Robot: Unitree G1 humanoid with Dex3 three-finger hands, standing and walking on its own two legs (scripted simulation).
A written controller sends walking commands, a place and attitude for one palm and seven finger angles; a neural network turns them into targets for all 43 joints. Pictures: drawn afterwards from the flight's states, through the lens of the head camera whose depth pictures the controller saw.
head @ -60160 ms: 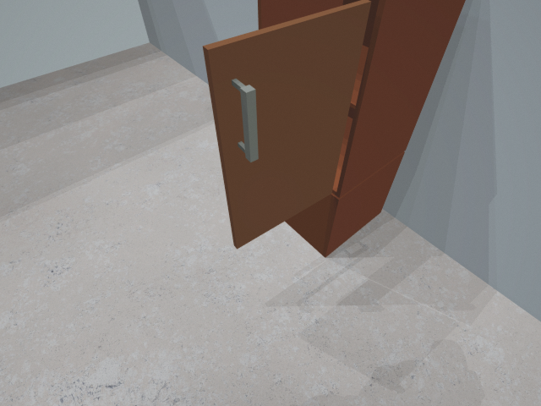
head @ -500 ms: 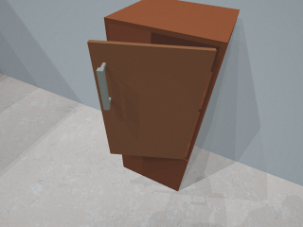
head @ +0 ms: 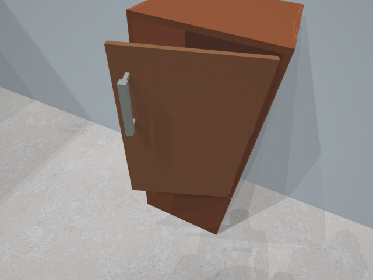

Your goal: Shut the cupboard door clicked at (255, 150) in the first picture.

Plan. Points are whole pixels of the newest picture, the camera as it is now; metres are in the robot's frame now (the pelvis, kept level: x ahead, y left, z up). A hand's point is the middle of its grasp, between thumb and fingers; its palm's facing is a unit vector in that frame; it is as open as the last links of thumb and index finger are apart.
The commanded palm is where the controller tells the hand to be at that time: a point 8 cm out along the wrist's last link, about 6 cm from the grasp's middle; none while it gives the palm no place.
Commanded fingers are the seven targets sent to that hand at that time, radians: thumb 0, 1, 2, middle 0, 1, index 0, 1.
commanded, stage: come to a stop and stand still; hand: left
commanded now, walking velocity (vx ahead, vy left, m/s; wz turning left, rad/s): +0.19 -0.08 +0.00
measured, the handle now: (128, 105) +0.49 +0.19 +0.12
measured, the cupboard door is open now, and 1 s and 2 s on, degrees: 21 21 21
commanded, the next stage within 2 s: look again from close up in 1.30 s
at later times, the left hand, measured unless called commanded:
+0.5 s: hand (124, 277) +0.17 +0.15 -0.16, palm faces -0.03 -0.98 -0.22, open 7.3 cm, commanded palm none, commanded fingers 0.00 0.90 0.90 -0.20 -0.30 -0.20 -0.30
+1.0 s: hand out of the picture +0.05 +0.27 -0.16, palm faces +0.03 -0.96 -0.28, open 7.4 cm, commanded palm none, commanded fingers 0.00 0.90 0.90 -0.20 -0.30 -0.20 -0.30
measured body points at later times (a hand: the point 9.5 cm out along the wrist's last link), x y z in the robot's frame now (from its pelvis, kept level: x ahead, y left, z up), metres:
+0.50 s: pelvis +0.08 -0.01 +0.00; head +0.12 -0.03 +0.45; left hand +0.17 +0.20 -0.14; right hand +0.02 -0.21 -0.16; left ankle +0.02 +0.08 -0.70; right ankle +0.11 -0.13 -0.73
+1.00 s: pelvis +0.01 +0.06 +0.00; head +0.00 +0.05 +0.45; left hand +0.05 +0.32 -0.14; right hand +0.10 -0.17 -0.14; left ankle +0.05 +0.11 -0.73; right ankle +0.03 -0.05 -0.73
